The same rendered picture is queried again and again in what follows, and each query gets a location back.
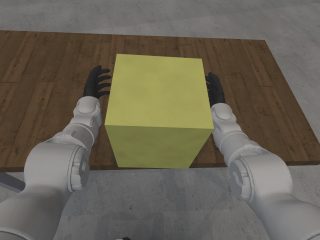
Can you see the table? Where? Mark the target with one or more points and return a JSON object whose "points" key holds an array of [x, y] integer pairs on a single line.
{"points": [[43, 75]]}

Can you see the left robot hand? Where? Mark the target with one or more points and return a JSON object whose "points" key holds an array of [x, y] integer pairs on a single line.
{"points": [[92, 87]]}

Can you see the right robot hand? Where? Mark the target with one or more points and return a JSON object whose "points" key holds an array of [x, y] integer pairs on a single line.
{"points": [[216, 94]]}

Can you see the robot left upper arm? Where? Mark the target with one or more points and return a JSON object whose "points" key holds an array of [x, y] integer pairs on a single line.
{"points": [[53, 172]]}

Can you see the robot right forearm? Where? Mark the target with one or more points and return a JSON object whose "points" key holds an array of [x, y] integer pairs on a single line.
{"points": [[229, 137]]}

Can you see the robot left forearm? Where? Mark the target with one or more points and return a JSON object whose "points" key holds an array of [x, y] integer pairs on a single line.
{"points": [[83, 128]]}

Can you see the robot right upper arm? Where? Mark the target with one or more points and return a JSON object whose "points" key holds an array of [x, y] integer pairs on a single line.
{"points": [[264, 183]]}

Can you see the carton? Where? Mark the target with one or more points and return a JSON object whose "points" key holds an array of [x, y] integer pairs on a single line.
{"points": [[158, 113]]}

